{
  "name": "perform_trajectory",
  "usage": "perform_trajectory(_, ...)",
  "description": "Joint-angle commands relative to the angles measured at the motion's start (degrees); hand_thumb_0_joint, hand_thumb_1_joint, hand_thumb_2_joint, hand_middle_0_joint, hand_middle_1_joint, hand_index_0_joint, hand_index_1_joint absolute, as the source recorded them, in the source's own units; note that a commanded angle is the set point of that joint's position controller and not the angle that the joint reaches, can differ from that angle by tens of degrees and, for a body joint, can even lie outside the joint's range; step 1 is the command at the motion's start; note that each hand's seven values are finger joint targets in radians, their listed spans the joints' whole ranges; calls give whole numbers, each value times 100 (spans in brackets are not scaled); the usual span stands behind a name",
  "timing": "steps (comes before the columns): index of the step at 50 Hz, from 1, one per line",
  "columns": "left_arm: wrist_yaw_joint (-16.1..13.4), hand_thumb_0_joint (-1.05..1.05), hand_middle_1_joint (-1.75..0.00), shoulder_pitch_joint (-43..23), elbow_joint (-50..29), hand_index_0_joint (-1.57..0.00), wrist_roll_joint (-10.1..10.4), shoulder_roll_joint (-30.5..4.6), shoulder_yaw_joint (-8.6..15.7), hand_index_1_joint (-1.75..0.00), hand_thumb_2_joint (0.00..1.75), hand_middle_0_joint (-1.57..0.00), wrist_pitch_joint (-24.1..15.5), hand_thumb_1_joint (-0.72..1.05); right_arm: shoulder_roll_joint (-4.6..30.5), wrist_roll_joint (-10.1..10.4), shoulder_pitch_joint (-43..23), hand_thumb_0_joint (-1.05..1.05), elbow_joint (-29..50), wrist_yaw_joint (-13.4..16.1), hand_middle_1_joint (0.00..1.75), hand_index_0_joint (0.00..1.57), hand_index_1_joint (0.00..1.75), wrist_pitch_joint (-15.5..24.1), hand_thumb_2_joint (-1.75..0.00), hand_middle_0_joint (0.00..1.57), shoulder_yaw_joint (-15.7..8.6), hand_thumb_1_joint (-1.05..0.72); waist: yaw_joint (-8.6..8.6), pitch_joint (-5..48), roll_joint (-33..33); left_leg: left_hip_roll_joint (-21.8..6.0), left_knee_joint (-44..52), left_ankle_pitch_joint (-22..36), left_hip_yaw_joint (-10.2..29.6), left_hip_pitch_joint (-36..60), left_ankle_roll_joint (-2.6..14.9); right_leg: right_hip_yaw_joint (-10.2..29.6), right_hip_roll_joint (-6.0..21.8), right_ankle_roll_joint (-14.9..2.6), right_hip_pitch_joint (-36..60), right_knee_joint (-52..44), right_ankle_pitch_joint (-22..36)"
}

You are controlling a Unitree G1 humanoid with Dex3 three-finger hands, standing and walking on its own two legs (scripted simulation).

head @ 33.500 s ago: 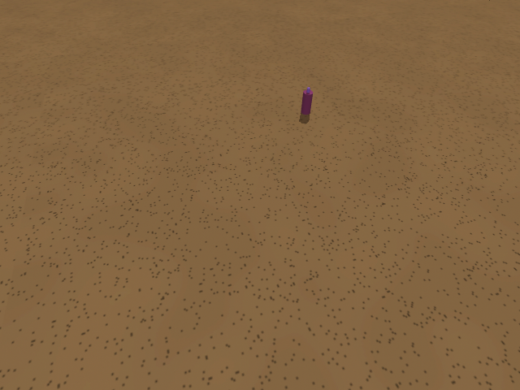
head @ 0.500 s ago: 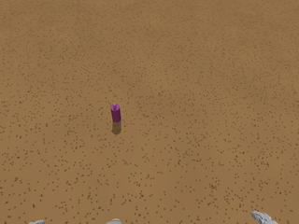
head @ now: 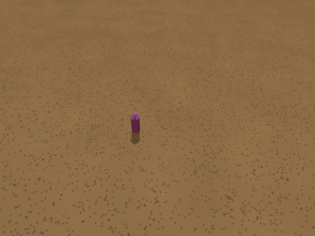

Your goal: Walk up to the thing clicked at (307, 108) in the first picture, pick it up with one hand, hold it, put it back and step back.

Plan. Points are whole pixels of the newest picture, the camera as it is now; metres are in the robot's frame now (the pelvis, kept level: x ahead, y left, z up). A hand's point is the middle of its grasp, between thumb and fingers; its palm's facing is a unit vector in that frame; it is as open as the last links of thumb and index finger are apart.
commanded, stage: step back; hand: left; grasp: from the side
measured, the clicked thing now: (135, 122) +1.07 +0.17 -0.67
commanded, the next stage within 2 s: stand in 0.82 s
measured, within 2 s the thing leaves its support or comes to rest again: neither
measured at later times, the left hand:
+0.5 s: hand out of the picture +0.06 +0.29 -0.15, palm faces +0.03 -0.92 -0.38, open 7.4 cm
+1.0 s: hand out of the picture +0.15 +0.26 -0.14, palm faces -0.05 -0.94 -0.34, open 7.4 cm
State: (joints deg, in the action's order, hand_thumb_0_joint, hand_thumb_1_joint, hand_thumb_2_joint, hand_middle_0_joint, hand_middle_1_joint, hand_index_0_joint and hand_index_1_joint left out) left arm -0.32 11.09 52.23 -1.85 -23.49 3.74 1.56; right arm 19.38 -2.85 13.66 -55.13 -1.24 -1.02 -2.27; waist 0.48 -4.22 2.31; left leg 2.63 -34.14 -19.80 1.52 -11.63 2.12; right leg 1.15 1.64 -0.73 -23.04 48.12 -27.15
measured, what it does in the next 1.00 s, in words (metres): steps on the spot: left foot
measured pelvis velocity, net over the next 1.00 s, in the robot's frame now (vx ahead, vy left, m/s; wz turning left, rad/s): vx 0.04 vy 0.01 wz -0.02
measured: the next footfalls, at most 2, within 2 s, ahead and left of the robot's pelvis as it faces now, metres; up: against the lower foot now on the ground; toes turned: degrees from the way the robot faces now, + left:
left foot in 0.46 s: +0.10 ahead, +0.14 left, +0.00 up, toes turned +0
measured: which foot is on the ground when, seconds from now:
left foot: down 0.00-0.18, up 0.20-0.44, down 0.46-1.00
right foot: down 0.00-1.00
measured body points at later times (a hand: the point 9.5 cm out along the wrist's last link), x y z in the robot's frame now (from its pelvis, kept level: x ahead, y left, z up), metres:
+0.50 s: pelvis +0.02 +0.01 +0.00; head +0.03 +0.02 +0.45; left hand +0.06 +0.33 -0.12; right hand +0.10 -0.31 -0.12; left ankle +0.06 +0.14 -0.73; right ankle +0.01 -0.13 -0.73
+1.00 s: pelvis +0.04 +0.01 +0.01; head +0.06 +0.01 +0.46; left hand +0.15 +0.31 -0.11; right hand +0.15 -0.29 -0.11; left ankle +0.06 +0.14 -0.73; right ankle +0.02 -0.12 -0.73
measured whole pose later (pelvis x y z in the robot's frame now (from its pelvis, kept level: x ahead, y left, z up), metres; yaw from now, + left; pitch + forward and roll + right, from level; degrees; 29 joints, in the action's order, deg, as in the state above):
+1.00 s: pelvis +0.04 +0.01 +0.01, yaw -1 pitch -2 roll +0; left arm 0.3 4.7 61.8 -0.3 -20.2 -0.1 -1.4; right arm 19.7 -0.5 3.2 -61.9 -0.8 1.0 -0.8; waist -0.1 -3.5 -0.1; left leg -1.8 -25.1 -12.1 -0.8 -10.8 -1.1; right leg 0.1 1.3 1.3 -6.7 24.1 -15.2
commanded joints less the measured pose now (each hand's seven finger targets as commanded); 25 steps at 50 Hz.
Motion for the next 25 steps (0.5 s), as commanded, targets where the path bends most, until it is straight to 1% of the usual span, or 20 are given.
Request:
perform_trajectory(1, 73, 0, -30, -165, -271, -20, 95, -1036, 281, -30, 90, -20, -232, 90, 1397, 4, -871, 0, 610, 149, 30, 20, 30, 324, -90, 20, -329, -90, 122, -274, -1152, -1184, 1887, -864, 1261, -745, 552, 52, 77, -23, 96, -85, 465)
perform_trajectory(3, 121, 0, -30, -270, -205, -20, 70, -999, 302, -30, 90, -20, -257, 90, 1591, 5, -671, 0, 479, 109, 30, 20, 30, 302, -90, 20, -429, -90, -41, -290, -1173, -1211, 1961, -1472, 1345, -823, 602, -179, -52, 27, 480, -718, 295)
perform_trajectory(4, 115, 0, -30, -272, -183, -20, 61, -947, 296, -30, 90, -20, -290, 90, 1599, 3, -627, 0, 469, 91, 30, 20, 30, 262, -90, 20, -433, -90, -73, -181, -1197, -1239, 1845, -1519, 1297, -661, 629, -265, -127, 24, 590, -1080, 166)
perform_trajectory(5, 97, 0, -30, -180, -115, -20, 44, -945, 309, -30, 90, -20, -323, 90, 1609, 10, -575, 0, 501, 78, 30, 20, 30, 214, -90, 20, -431, -90, -55, -101, -1154, -1229, 1680, -1635, 1214, -774, 636, -341, -193, 11, 909, -1441, 251)
perform_trajectory(6, 69, 0, -30, -1, -18, -20, 19, -877, 292, -30, 90, -20, -368, 90, 1564, 43, -650, 0, 527, 68, 30, 20, 30, 168, -90, 20, -420, -90, 56, -37, -1091, -1176, 1417, -1628, 1044, -915, 580, -460, -284, -35, 1302, -2040, 554)
perform_trajectory(7, 32, 0, -30, 234, 119, -20, -10, -870, 291, -30, 90, -20, -408, 90, 1425, 90, -694, 0, 541, 65, 30, 20, 30, 133, -90, 20, -384, -90, 187, 80, -880, -1021, 969, -1446, 836, -1012, 444, -421, -340, -80, 1728, -2473, 809)
perform_trajectory(8, -13, 0, -30, 466, 211, -20, -42, -996, 352, -30, 90, -20, -460, 90, 1180, 132, -520, 0, 549, 80, 30, 20, 30, 125, -90, 20, -309, -90, 250, 265, -389, -811, 278, -1130, 648, -1346, 277, 203, -82, -141, 2309, -2632, 785)
perform_trajectory(9, -55, 0, -30, 714, 234, -20, -105, -1346, 441, -30, 90, -20, -504, 90, 936, 163, -611, 0, 681, 71, 30, 20, 30, 146, -90, 20, -241, -90, 387, 298, 524, -155, -973, -1079, 230, -2275, -22, 2089, 944, -557, 2584, -3223, -297)
perform_trajectory(10, -54, 0, -30, 481, 144, -20, -101, -1733, 511, -30, 90, -20, -510, 90, 1110, 109, -699, 0, 652, 124, 30, 20, 30, 142, -90, 20, -285, -90, 417, 40, 593, -75, -1696, -1359, 344, -2253, -108, 3220, 1951, -1112, 1685, -3753, -1579)
perform_trajectory(11, -34, 0, -30, 83, -9, -20, -77, -1739, 508, -30, 90, -20, -515, 90, 1407, 80, -494, 0, 526, 136, 30, 20, 30, 155, -90, 20, -405, -90, 236, -325, 288, -315, -1938, -1279, 586, -1964, -141, 3329, 2157, -1374, 974, -3784, -1941)
perform_trajectory(12, -30, 0, -30, -96, -92, -20, -50, -1585, 489, -30, 90, -20, -536, 90, 1488, 113, -319, 0, 456, 106, 30, 20, 30, 189, -90, 20, -415, -90, 104, -374, 191, -434, -1902, -1055, 645, -1927, -136, 2979, 1996, -1372, 1027, -3645, -1498)
perform_trajectory(14, -38, 0, -30, -60, -74, -20, -38, -1324, 417, -30, 90, -20, -594, 90, 1332, 131, -341, 0, 383, 70, 30, 20, 30, 234, -90, 20, -387, -90, 115, -167, 152, -433, -1690, -665, 657, -1850, -138, 1993, 1554, -1075, 1328, -3454, -307)
perform_trajectory(15, -34, 0, -30, -14, -31, -20, -34, -1303, 404, -30, 90, -20, -607, 90, 1290, 119, -324, 0, 360, 54, 30, 20, 30, 243, -90, 20, -386, -90, 134, -59, 244, -416, -1594, -555, 571, -1663, -165, 1711, 1448, -1016, 1241, -3377, 87)
perform_trajectory(17, -6, 0, -30, -35, -21, -20, -28, -1362, 382, -30, 90, -20, -590, 90, 1232, 103, -313, 0, 350, 26, 30, 20, 30, 233, -90, 20, -374, -90, 150, -44, 406, -422, -1209, -506, 285, -1235, -227, 1349, 1312, -940, 858, -3251, 255)
perform_trajectory(19, 3, 0, -30, -340, -113, -20, -20, -1309, 335, -30, 90, -20, -546, 90, 1136, 128, -228, 0, 292, 14, 30, 20, 30, 248, -90, 20, -334, -90, 31, 63, 735, -454, -460, -294, -10, -787, -260, 857, 1137, -847, 771, -3036, 846)
perform_trajectory(21, 20, 0, -30, -458, -145, -20, 29, -1238, 250, -30, 90, -20, -463, 90, 1067, 122, -114, 0, 176, 44, 30, 20, 30, 296, -90, 20, -358, -90, -94, 278, 659, -290, 433, 481, -298, -9, -289, 485, 971, -714, 543, -2458, 1542)
perform_trajectory(22, 26, 0, -30, -396, -154, -20, 60, -1114, 193, -30, 90, -20, -415, 90, 1060, 121, -55, 0, 93, 85, 30, 20, 30, 314, -90, 20, -366, -90, -112, 427, 435, -166, 732, 824, -359, 347, -280, 309, 799, -586, 549, -1989, 2029)
perform_trajectory(23, 33, 0, -30, -285, -148, -20, 69, -965, 130, -30, 90, -20, -381, 90, 1139, 103, 47, 0, 54, 144, 30, 20, 30, 345, -90, 20, -391, -90, -181, 574, 178, -267, 1010, 1171, -161, 716, -222, 159, 681, -441, 461, -1509, 2371)
perform_trajectory(24, 25, 0, -30, -153, -130, -20, 115, -753, 66, -30, 90, -20, -348, 90, 1320, 60, 48, 0, 35, 194, 30, 20, 30, 377, -90, 20, -430, -90, -119, 723, -382, -883, 1163, 1320, 599, 834, -65, -12, 390, -262, 300, -1044, 2079)
perform_trajectory(25, 20, 0, -30, -94, -143, -20, 190, -562, 8, -30, 90, -20, -288, 90, 1619, 47, -244, 0, 158, 222, 30, 20, 30, 414, -90, 20, -427, -90, 6, 690, -1137, -1811, 1640, 1049, 1976, 579, 339, -188, -77, -21, -34, -645, 785)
